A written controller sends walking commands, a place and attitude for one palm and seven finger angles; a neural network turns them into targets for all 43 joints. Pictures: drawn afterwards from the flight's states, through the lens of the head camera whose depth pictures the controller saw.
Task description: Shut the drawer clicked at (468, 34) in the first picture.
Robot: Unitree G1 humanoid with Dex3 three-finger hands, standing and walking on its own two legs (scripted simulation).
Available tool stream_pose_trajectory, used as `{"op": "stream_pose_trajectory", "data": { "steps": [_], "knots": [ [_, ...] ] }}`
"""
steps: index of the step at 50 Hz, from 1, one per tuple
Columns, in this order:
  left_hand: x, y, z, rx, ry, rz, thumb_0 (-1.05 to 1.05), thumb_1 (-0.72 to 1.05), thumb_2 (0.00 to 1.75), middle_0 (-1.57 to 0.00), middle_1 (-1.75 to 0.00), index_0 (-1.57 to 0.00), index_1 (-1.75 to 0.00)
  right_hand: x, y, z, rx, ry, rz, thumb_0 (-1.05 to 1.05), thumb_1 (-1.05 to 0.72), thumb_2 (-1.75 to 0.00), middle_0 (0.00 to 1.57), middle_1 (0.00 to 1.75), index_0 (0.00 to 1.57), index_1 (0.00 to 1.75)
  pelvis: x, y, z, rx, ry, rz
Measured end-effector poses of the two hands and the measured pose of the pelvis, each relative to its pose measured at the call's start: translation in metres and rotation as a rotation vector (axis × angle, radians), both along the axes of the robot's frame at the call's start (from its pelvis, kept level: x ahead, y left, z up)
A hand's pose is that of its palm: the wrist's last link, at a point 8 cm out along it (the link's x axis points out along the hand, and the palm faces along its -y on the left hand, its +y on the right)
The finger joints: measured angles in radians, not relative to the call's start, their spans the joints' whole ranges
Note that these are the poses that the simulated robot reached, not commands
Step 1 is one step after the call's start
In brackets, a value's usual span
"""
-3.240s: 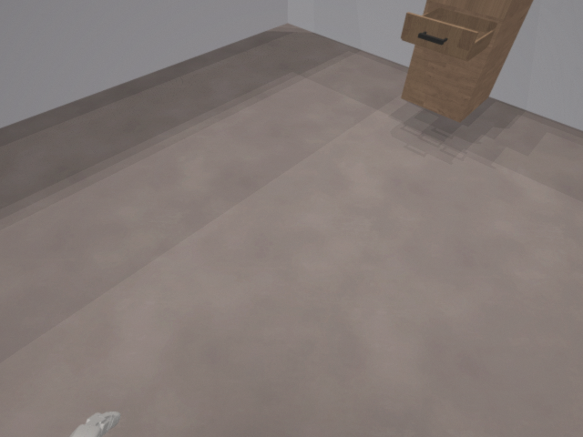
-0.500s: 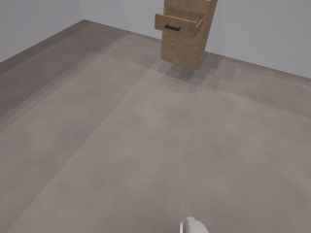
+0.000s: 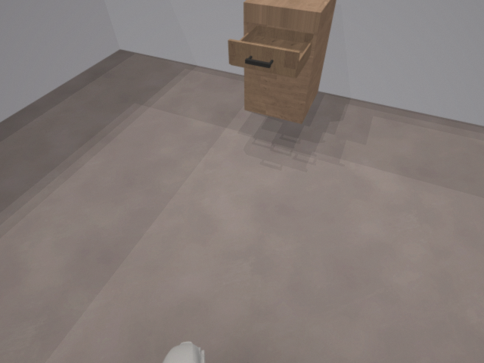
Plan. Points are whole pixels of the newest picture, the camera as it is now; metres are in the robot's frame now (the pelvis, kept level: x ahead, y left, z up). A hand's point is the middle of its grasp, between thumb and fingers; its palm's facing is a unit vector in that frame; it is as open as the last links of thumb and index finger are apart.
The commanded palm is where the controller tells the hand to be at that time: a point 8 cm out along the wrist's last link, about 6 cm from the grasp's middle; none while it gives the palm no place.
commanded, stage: walk to a spot facing it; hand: left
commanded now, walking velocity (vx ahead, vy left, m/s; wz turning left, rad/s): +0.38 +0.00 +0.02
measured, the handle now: (259, 61) +1.53 -0.03 -0.23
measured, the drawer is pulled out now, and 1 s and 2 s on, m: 0.26 0.26 0.26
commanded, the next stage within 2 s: turn to face it in 1.94 s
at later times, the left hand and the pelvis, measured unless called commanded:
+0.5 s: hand (135, 311) +0.26 +0.25 -0.17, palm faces +0.04 -0.98 -0.18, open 7.4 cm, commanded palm none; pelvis +0.22 +0.06 +0.00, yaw -2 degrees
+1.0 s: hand (180, 238) +0.43 +0.18 -0.16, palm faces +0.03 -0.97 -0.22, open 7.2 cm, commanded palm none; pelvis +0.42 -0.01 +0.00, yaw -2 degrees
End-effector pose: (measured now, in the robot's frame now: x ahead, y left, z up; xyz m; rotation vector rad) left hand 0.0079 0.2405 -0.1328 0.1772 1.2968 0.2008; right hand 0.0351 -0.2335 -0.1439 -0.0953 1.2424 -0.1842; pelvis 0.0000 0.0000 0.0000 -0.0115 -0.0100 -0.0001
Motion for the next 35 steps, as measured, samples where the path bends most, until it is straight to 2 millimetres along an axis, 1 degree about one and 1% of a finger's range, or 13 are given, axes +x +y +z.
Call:
{"op": "stream_pose_trajectory", "data": {
  "steps": [4, 9, 11, 13, 15, 17, 19, 21, 24, 27, 30, 33, 35],
  "knots": [
    [-0.005, -0.001, -0.008, -0.041, 0.087, 0.048, -0.01, 0.93, 0.90, -0.20, -0.30, -0.20, -0.30, 0.080, 0.003, 0.010, -0.024, -0.086, 0.068, 0.00, -0.93, -0.90, 0.19, 0.30, 0.19, 0.30, 0.036, 0.010, -0.002, -0.009, 0.005, 0.008],
    [-0.003, 0.000, -0.024, -0.106, 0.194, 0.121, 0.00, 0.92, 0.90, -0.20, -0.30, -0.20, -0.30, 0.169, 0.029, 0.012, -0.047, -0.123, 0.166, 0.00, -0.92, -0.90, 0.19, 0.30, 0.19, 0.30, 0.087, 0.030, -0.011, -0.023, 0.009, 0.022],
    [0.002, 0.005, -0.033, -0.129, 0.245, 0.133, 0.00, 0.91, 0.90, -0.20, -0.30, -0.20, -0.30, 0.199, 0.043, 0.009, -0.059, -0.149, 0.184, 0.00, -0.92, -0.90, 0.20, 0.30, 0.19, 0.30, 0.109, 0.042, -0.020, -0.016, 0.006, 0.019],
    [0.017, 0.012, -0.035, -0.144, 0.280, 0.129, 0.00, 0.91, 0.90, -0.20, -0.30, -0.20, -0.30, 0.216, 0.055, 0.008, -0.061, -0.170, 0.182, 0.00, -0.91, -0.90, 0.20, 0.30, 0.20, 0.30, 0.125, 0.051, -0.021, -0.006, -0.003, 0.007],
    [0.042, 0.021, -0.032, -0.141, 0.276, 0.107, 0.01, 0.91, 0.90, -0.20, -0.30, -0.20, -0.30, 0.219, 0.064, 0.010, -0.052, -0.167, 0.149, 0.00, -0.91, -0.90, 0.20, 0.30, 0.20, 0.30, 0.140, 0.057, -0.017, -0.004, -0.014, -0.008],
    [0.077, 0.032, -0.028, -0.128, 0.239, 0.080, 0.01, 0.91, 0.90, -0.20, -0.30, -0.20, -0.30, 0.212, 0.071, 0.011, -0.041, -0.135, 0.109, 0.00, -0.91, -0.90, 0.20, 0.30, 0.20, 0.30, 0.156, 0.061, -0.011, -0.003, -0.022, -0.016],
    [0.118, 0.042, -0.024, -0.109, 0.181, 0.050, 0.01, 0.91, 0.90, -0.20, -0.30, -0.20, -0.30, 0.206, 0.066, 0.014, -0.060, -0.113, 0.036, -0.02, -0.94, -0.90, 0.20, 0.30, 0.20, 0.30, 0.171, 0.064, -0.005, 0.001, -0.024, -0.020],
    [0.160, 0.050, -0.019, -0.091, 0.113, 0.026, 0.01, 0.91, 0.90, -0.20, -0.30, -0.20, -0.30, 0.197, 0.060, 0.015, -0.072, -0.061, 0.014, -0.03, -0.96, -0.90, 0.20, 0.30, 0.20, 0.30, 0.185, 0.065, -0.002, 0.006, -0.022, -0.024],
    [0.222, 0.055, -0.012, -0.070, 0.015, -0.003, 0.01, 0.91, 0.90, -0.20, -0.30, -0.20, -0.30, 0.181, 0.057, 0.013, -0.063, 0.038, -0.013, -0.02, -0.96, -0.90, 0.20, 0.30, 0.20, 0.30, 0.209, 0.063, 0.002, 0.016, -0.017, -0.030],
    [0.279, 0.052, -0.004, -0.057, -0.055, -0.038, 0.00, 0.91, 0.90, -0.19, -0.30, -0.20, -0.30, 0.168, 0.057, 0.008, -0.034, 0.130, -0.047, -0.02, -0.94, -0.90, 0.20, 0.30, 0.20, 0.30, 0.233, 0.058, 0.002, 0.025, -0.012, -0.038],
    [0.333, 0.041, 0.001, -0.043, -0.097, -0.089, 0.00, 0.91, 0.90, -0.19, -0.30, -0.20, -0.30, 0.160, 0.059, 0.002, 0.006, 0.204, -0.090, -0.01, -0.93, -0.90, 0.20, 0.30, 0.20, 0.30, 0.259, 0.048, 0.000, 0.033, -0.008, -0.051],
    [0.384, 0.023, 0.002, -0.028, -0.125, -0.145, 0.00, 0.91, 0.90, -0.19, -0.30, -0.20, -0.30, 0.159, 0.058, -0.007, 0.049, 0.268, -0.134, 0.00, -0.92, -0.90, 0.20, 0.30, 0.20, 0.30, 0.287, 0.034, -0.006, 0.041, -0.004, -0.067],
    [0.416, 0.010, -0.001, -0.017, -0.152, -0.174, 0.00, 0.91, 0.90, -0.19, -0.30, -0.20, -0.30, 0.163, 0.055, -0.016, 0.078, 0.309, -0.153, 0.00, -0.91, -0.90, 0.20, 0.30, 0.20, 0.30, 0.308, 0.022, -0.014, 0.043, -0.003, -0.072]
  ]
}}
